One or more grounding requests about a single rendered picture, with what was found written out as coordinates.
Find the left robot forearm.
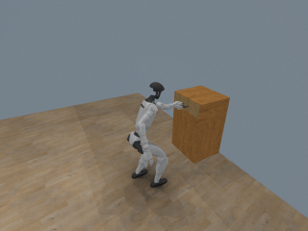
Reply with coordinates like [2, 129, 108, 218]
[162, 103, 174, 110]

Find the drawer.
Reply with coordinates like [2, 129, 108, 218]
[175, 92, 200, 118]

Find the robot left hand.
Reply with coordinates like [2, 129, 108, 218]
[173, 101, 183, 110]

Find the robot left upper arm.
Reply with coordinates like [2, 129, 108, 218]
[155, 101, 164, 109]

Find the robot left shin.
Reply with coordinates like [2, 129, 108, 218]
[135, 154, 148, 174]

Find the cabinet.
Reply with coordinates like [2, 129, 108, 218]
[171, 86, 230, 164]

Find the robot right foot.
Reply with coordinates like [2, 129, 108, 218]
[150, 178, 167, 188]

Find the right robot forearm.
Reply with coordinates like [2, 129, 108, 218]
[138, 123, 149, 152]

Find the robot right hand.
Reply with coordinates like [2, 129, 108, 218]
[142, 151, 153, 168]

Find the robot right upper arm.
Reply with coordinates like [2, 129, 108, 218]
[137, 103, 158, 129]

